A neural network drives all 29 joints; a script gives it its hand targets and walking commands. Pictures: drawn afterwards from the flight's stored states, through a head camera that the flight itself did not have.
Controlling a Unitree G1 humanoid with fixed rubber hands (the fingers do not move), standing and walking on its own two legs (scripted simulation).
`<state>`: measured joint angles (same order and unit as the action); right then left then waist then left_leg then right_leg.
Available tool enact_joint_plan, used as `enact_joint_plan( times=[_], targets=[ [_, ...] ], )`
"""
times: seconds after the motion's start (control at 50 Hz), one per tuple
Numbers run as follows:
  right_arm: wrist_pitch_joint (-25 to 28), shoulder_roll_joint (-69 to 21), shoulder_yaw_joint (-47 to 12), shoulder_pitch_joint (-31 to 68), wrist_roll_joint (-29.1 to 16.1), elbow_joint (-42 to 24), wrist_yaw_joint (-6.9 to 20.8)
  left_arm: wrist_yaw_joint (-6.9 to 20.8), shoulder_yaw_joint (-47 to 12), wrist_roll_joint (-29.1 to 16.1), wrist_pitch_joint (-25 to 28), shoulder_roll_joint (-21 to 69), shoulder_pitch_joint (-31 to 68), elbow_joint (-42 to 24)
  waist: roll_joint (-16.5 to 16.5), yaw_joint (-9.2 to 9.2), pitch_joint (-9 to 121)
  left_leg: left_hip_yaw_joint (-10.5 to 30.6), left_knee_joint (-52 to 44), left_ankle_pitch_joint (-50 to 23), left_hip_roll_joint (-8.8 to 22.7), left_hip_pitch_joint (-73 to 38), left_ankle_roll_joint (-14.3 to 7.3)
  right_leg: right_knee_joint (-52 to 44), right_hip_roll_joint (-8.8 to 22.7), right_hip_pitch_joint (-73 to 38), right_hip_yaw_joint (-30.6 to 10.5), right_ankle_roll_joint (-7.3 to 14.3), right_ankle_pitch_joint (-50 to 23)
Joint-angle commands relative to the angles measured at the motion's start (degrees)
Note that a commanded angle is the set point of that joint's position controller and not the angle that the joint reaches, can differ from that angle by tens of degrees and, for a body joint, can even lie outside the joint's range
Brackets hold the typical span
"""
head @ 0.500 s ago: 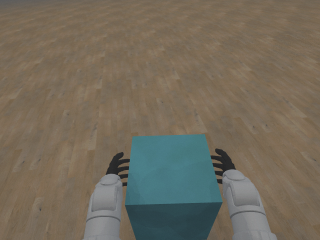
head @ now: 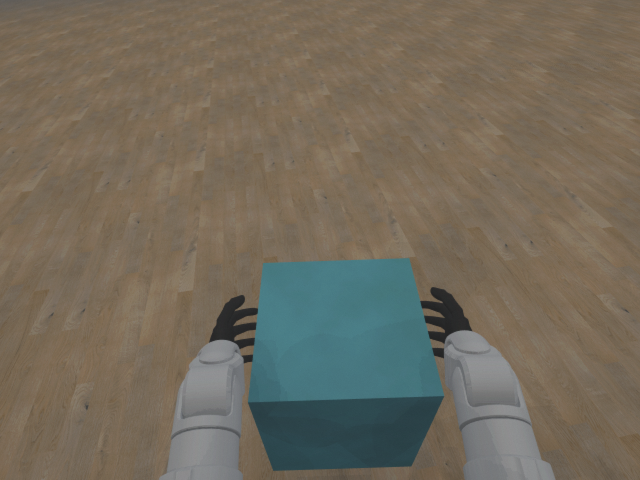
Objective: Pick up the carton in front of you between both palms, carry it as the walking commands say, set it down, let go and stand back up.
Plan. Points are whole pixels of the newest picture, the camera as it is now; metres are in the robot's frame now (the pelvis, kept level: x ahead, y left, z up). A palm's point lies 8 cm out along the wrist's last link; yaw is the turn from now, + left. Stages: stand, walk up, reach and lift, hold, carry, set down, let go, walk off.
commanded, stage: carry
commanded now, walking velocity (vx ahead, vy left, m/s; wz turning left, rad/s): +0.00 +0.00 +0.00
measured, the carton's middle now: (339, 367) +0.31 +0.00 -0.05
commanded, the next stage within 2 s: hold in 0.32 s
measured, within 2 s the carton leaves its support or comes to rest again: neither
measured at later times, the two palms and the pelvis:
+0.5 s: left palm (212, 366) +0.27 +0.16 +0.04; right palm (449, 350) +0.28 -0.14 +0.04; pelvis -0.01 +0.00 +0.01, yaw +3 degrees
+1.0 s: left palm (240, 379) +0.33 +0.16 -0.10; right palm (423, 369) +0.34 -0.14 -0.11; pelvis -0.06 -0.03 -0.04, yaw +7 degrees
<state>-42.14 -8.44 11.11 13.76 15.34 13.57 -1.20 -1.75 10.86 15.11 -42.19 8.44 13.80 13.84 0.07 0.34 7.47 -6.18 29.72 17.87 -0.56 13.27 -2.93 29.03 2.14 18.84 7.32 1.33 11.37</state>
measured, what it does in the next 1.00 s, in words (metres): shifts its weight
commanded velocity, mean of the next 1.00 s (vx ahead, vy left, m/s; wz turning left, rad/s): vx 0.00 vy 0.00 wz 0.00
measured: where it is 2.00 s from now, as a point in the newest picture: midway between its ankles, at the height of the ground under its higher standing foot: outside the picture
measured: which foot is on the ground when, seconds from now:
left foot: down 0.00-1.00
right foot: down 0.00-1.00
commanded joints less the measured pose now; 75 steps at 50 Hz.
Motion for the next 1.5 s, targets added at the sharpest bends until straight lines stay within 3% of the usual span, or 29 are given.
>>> enact_joint_plan(
  times=[0.0,0.3,0.32,0.36,0.42,0.5,0.6,0.66,0.72,0.78,0.88,0.98,1.06,1.12,1.22,1.28,1.38,1.48],
  targets=[
    [2.4,-53.7,-30.5,26.5,-15.1,-3.6,13.8,14.6,-31.0,-15.7,2.6,53.2,27.6,-4.4,0.1,-0.1,12.1,7.6,-5.8,-10.8,8.6,0.0,-0.6,-2.9,6.5,-7.9,-7.1,0.9,-7.5],
    [2.3,-53.2,-31.2,25.7,-15.4,-4.4,13.6,14.4,-31.5,-15.8,2.5,52.7,26.6,-5.2,0.2,-0.1,12.1,7.6,-5.6,-11.8,8.7,0.2,-0.7,-2.7,6.5,-7.5,-7.0,0.8,-7.8],
    [2.2,-54.8,-31.1,21.8,-16.8,-5.7,13.9,14.6,-31.1,-16.3,2.6,54.8,23.9,-4.6,4.9,-1.0,7.1,15.4,-8.4,-24.8,-0.1,-2.3,0.3,-2.2,-6.7,-20.6,-11.7,1.4,-15.8],
    [2.8,-53.6,-31.6,24.3,-16.1,-7.5,14.2,13.7,-29.4,-14.3,3.7,53.9,23.6,-4.6,2.1,0.12,8.6,15.0,-8.0,-27.5,-0.6,-8.9,0.7,-3.8,-5.9,-17.8,-13.1,0.8,-17.0],
    [3.0,-52.5,-31.8,24.6,-15.9,-7.2,13.7,13.2,-28.6,-13.8,4.1,52.9,23.4,-3.3,1.7,0.7,7.5,14.4,-9.0,-25.1,-0.9,-10.7,1.2,-5.0,-6.4,-18.2,-12.7,0.1,-15.0],
    [4.0,-52.7,-26.0,30.2,-12.6,-0.8,12.8,14.5,-26.1,-13.0,5.4,52.5,33.1,1.8,1.1,-1.65,2.7,14.3,-9.6,-10.8,-0.4,-3.2,0.9,-4.5,-6.1,-19.6,-12.5,0.7,-6.9],
    [7.3,-53.5,-14.3,44.0,-6.1,12.8,13.0,16.1,-15.5,-7.1,10.1,52.8,48.5,16.7,1.4,-3.33,-2.1,14.7,-8.2,7.4,-0.1,5.5,-0.9,-1.3,-5.5,-16.9,-12.0,0.5,4.6],
    [9.4,-50.7,-6.0,49.7,-0.9,18.9,12.0,15.3,-5.2,-0.9,13.1,49.1,53.1,24.5,0.2,-2.49,-4.2,14.0,-4.7,9.6,-1.2,9.8,-1.7,0.3,-5.5,-14.2,-12.3,0.4,8.6],
    [12.2,-44.9,1.9,50.4,3.9,22.7,10.2,13.8,4.5,5.4,15.8,41.8,52.0,29.3,-0.5,-1.18,-4.3,12.7,-1.0,6.9,-2.5,12.4,-1.8,1.8,-5.7,-10.0,-12.7,0.3,8.2],
    [16.4,-39.4,6.3,49.4,6.6,23.7,8.4,12.9,8.8,8.6,19.4,35.1,51.6,30.5,-0.7,-1.25,-1.6,11.8,3.3,2.5,-3.7,17.2,-1.3,4.8,-6.2,-4.3,-12.8,-0.3,3.9],
    [25.5,-40.2,3.4,49.4,5.4,23.0,6.9,13.4,4.4,6.3,27.9,35.0,52.7,30.5,-0.7,-2.31,8.9,11.3,10.3,-4.1,-6.0,24.7,-0.6,11.7,-7.0,0.9,-12.8,-1.0,-5.4],
    [33.2,-45.7,-8.5,54.5,0.1,19.1,6.3,14.2,-8.1,0.0,35.2,40.1,57.2,28.6,0.7,-2.94,27.8,11.3,18.7,-9.7,-7.3,32.8,1.1,21.2,-7.8,2.6,-12.7,-1.5,-14.5],
    [35.0,-48.3,-20.1,60.7,-5.9,11.3,6.3,13.5,-19.0,-5.9,36.8,43.2,61.4,21.7,1.4,-2.97,51.8,10.7,26.2,-17.0,-8.2,36.0,2.2,29.7,-8.5,-0.1,-12.4,-1.9,-24.9],
    [33.9,-49.0,-24.1,60.7,-8.6,9.6,6.3,12.6,-22.8,-8.6,35.7,44.3,61.9,19.7,1.1,-3.59,59.8,10.6,30.2,-18.0,-8.7,40.7,2.7,34.2,-8.6,3.4,-12.2,-2.4,-27.2],
    [29.5,-50.2,-20.0,59.3,-7.5,15.1,8.7,13.4,-19.0,-6.7,31.3,47.2,61.1,25.7,2.2,-4.23,49.5,10.4,33.1,-9.5,-8.5,48.1,2.6,36.3,-9.5,21.5,-10.5,-3.1,-13.4],
    [27.6,-49.6,-15.7,60.6,-5.9,18.2,10.2,14.1,-15.2,-5.1,29.4,47.4,61.9,29.8,2.4,-4.74,44.2,10.3,34.8,-5.9,-8.3,53.4,2.5,38.0,-9.5,29.3,-9.7,-2.9,-8.7],
    [27.3,-47.4,-11.2,64.0,-4.6,20.8,11.1,13.5,-11.7,-4.1,29.4,46.2,64.7,32.8,2.6,-5.49,43.9,10.2,39.2,-6.4,-8.6,59.0,2.7,42.7,-9.7,38.7,-8.7,-2.9,-8.5],
    [28.3,-45.3,-10.9,68.1,-6.1,20.9,10.8,11.5,-13.0,-5.8,30.4,44.7,69.5,32.2,3.2,-6.37,49.9,9.7,45.0,-8.6,-9.2,61.3,3.3,48.7,-10.1,44.9,-7.7,-3.5,-9.9]
  ],
)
